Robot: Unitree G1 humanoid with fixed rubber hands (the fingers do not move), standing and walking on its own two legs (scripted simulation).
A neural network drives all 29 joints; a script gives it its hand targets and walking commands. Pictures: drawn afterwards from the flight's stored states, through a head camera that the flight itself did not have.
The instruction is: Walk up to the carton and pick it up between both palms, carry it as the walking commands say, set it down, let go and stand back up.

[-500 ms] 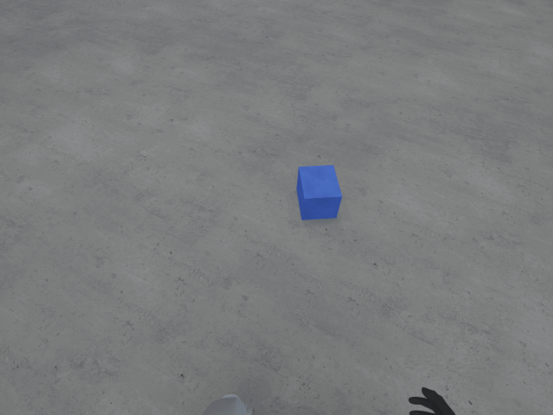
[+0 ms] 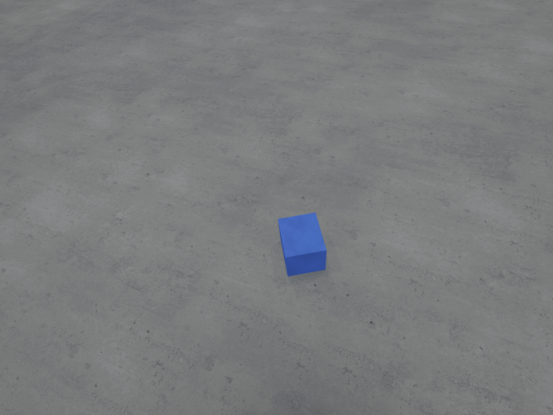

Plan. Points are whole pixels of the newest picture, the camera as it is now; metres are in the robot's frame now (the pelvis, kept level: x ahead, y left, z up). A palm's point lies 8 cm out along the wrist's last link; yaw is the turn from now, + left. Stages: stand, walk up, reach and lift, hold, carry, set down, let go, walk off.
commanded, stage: walk up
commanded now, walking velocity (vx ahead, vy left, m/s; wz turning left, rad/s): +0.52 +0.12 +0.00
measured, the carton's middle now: (301, 244) +0.84 -0.05 -0.70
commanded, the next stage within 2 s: none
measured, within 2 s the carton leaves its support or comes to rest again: neither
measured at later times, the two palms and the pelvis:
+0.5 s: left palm (143, 413) +0.18 +0.26 -0.16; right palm (372, 290) +0.36 -0.16 -0.15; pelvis +0.24 +0.05 -0.02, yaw +0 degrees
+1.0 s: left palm (196, 267) +0.43 +0.19 -0.13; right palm (417, 295) +0.35 -0.25 -0.16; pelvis +0.37 -0.03 -0.01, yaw +0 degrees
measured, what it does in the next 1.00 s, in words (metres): walks ahead: left foot, then right foot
